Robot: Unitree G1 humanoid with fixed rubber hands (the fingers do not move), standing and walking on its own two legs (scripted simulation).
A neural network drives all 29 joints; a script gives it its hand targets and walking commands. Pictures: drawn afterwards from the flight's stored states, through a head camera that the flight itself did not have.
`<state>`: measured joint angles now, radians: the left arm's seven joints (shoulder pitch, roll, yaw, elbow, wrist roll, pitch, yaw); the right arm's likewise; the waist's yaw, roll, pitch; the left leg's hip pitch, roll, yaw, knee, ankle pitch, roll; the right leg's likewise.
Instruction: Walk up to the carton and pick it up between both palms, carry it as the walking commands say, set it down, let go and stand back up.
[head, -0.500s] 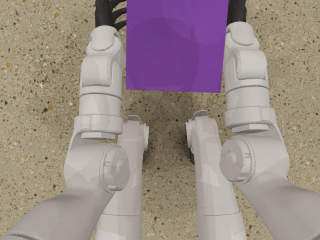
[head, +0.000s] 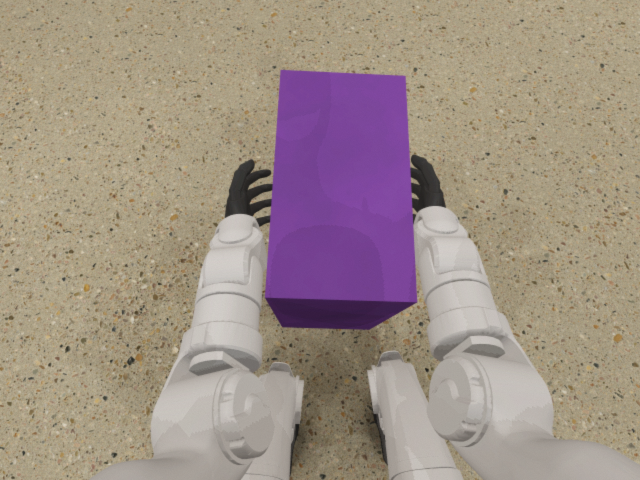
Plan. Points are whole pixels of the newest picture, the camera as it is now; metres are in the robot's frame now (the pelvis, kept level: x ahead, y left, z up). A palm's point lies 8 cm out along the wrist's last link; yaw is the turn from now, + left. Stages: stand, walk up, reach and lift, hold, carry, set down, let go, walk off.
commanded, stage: reach and lift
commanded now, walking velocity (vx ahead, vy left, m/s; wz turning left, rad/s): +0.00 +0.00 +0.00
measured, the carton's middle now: (333, 223) +0.44 -0.01 -0.09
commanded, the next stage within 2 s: none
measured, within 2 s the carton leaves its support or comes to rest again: neither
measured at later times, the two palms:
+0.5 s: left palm (231, 214) +0.41 +0.10 +0.03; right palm (443, 212) +0.40 -0.13 +0.02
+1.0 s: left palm (209, 207) +0.38 +0.10 +0.10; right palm (467, 203) +0.38 -0.13 +0.09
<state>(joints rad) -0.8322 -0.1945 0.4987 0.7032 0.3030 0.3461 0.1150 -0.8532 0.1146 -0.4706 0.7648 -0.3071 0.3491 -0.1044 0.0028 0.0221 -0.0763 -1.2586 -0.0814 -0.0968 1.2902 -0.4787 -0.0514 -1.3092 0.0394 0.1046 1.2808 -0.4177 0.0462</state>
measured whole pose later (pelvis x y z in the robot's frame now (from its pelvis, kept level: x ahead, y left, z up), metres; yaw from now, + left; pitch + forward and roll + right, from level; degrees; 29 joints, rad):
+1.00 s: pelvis +0.03 +0.00 +0.11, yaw -2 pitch +7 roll +1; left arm -0.52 -0.24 0.34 0.56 0.30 0.39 0.10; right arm -0.53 0.20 -0.40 0.59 -0.30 0.39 -0.07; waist 0.02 0.00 0.04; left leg -0.51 -0.04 -0.10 0.68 -0.29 -0.03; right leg -0.57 0.02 0.13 0.69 -0.24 0.03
